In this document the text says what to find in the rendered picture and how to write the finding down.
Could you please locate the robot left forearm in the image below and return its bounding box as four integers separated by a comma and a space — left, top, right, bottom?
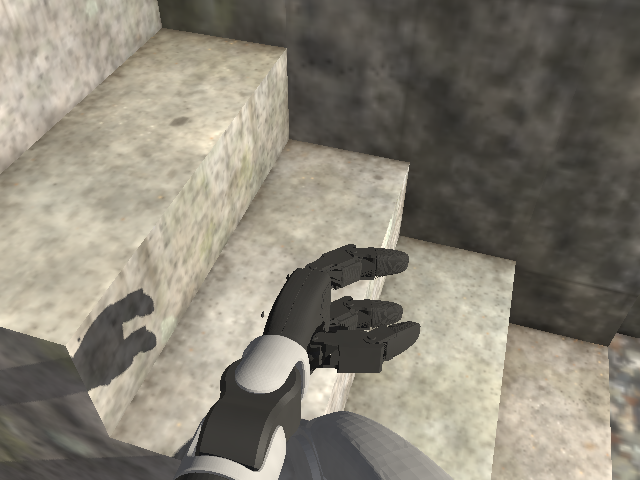
173, 335, 310, 480

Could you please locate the robot left hand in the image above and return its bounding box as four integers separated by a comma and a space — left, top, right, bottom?
261, 244, 421, 375

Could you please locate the robot right thigh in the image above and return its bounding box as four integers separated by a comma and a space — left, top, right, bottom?
288, 411, 454, 480

